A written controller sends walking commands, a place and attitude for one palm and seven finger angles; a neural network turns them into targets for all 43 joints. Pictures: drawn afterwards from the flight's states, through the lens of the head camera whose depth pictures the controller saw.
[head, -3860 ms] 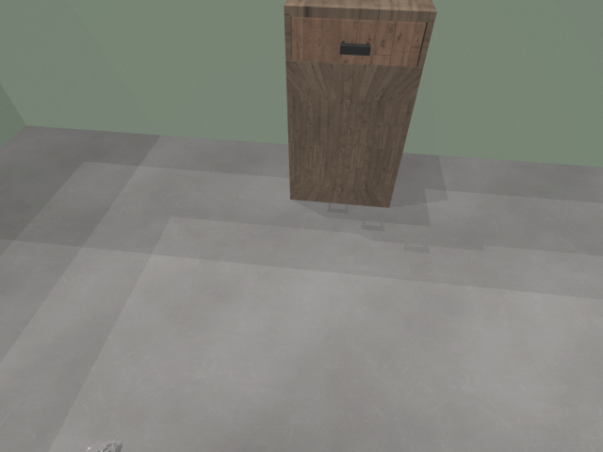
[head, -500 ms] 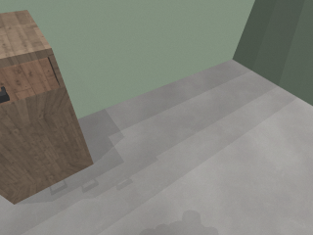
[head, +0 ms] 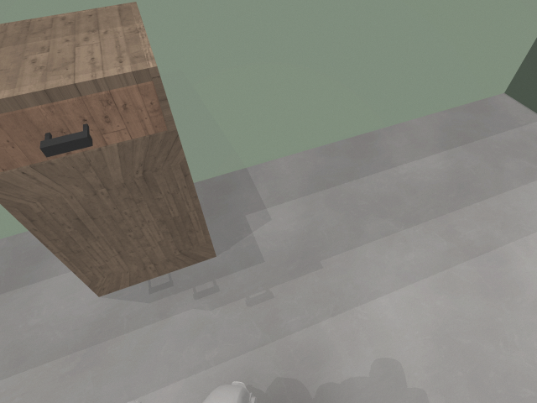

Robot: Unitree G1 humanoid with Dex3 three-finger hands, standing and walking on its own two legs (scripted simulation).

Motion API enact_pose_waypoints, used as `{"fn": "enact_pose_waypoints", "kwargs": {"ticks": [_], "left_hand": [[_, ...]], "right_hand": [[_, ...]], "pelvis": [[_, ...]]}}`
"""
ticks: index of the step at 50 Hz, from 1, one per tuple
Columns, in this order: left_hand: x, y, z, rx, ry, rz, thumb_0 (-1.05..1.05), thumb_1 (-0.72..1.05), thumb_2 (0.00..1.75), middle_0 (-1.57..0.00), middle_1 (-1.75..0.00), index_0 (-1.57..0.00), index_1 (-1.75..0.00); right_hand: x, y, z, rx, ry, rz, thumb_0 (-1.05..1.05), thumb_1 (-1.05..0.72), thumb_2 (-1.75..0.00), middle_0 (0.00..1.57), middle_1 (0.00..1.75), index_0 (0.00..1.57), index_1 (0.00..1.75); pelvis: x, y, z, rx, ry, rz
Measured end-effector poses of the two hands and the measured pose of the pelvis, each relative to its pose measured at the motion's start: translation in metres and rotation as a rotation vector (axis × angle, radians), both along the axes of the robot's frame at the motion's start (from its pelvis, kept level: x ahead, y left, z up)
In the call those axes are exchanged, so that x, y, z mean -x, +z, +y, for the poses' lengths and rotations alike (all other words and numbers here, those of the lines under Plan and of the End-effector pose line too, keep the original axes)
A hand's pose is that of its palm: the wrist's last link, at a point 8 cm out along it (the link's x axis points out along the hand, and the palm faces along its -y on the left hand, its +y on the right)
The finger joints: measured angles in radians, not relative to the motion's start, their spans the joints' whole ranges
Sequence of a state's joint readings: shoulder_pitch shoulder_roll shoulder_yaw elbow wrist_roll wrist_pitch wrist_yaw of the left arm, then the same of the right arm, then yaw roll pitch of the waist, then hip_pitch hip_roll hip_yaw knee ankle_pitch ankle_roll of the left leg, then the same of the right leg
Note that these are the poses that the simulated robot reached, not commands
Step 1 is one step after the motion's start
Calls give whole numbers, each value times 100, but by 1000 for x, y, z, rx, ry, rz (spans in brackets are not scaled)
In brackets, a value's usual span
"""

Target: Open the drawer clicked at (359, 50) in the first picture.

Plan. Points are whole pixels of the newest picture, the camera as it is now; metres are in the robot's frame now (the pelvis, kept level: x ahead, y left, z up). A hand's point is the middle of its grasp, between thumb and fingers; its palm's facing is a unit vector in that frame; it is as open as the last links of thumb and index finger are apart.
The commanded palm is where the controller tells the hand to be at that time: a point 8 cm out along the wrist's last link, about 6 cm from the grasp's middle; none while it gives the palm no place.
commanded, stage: turn to face it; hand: left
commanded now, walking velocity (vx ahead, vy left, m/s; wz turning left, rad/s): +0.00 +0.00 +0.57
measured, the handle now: (67, 137) +0.66 +0.51 +0.00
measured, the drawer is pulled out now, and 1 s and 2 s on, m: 0.00 0.00 0.00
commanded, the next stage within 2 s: take the last steps up to it in 0.52 s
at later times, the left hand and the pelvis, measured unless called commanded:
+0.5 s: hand out of the picture -0.01 +0.26 -0.17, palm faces +0.28 -0.93 -0.25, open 7.4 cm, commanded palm none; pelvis +0.00 +0.03 +0.01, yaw +14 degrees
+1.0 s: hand out of the picture -0.04 +0.16 -0.15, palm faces +0.43 -0.88 -0.18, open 7.4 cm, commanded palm none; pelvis +0.05 +0.02 +0.02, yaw +22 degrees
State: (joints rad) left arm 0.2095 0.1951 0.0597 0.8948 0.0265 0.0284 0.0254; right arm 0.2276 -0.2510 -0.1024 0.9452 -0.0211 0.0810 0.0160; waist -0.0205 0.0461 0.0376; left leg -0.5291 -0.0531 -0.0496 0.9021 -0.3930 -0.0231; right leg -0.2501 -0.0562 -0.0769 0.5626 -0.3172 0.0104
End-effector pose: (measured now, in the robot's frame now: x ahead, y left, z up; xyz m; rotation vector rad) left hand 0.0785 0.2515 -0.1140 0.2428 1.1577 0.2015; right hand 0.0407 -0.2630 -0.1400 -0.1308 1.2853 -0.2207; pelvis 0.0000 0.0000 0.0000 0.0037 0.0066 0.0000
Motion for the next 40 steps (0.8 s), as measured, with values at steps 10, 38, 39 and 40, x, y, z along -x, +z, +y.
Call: {"fn": "enact_pose_waypoints", "kwargs": {"ticks": [10, 38, 39, 40], "left_hand": [[42, -7, 0, 46, 117, 23, 1, 91, 90, -21, -30, -20, -30], [86, -4, 3, 31, 327, 41, 1, 91, 90, -20, -30, -19, -30], [88, -2, -3, 38, 339, 38, 0, 91, 90, -20, -30, -20, -30], [91, 0, -9, 47, 350, 41, 0, 91, 90, -20, -30, -20, -30]], "right_hand": [[-69, 15, 11, 20, 187, -55, 1, -92, -90, 20, 30, 19, 30], [-92, -10, 60, -65, 361, 2, 1, -91, -90, 20, 30, 20, 30], [-91, -9, 58, -66, 368, 20, 1, -91, -90, 20, 30, 20, 30], [-91, -7, 56, -67, 372, 34, 1, -91, -90, 20, 30, 20, 30]], "pelvis": [[-1, 4, 3, -26, 139, -10], [-18, 0, 6, -13, 321, -20], [-21, 3, 5, -17, 326, -20], [-23, 6, 5, -19, 330, -20]]}}
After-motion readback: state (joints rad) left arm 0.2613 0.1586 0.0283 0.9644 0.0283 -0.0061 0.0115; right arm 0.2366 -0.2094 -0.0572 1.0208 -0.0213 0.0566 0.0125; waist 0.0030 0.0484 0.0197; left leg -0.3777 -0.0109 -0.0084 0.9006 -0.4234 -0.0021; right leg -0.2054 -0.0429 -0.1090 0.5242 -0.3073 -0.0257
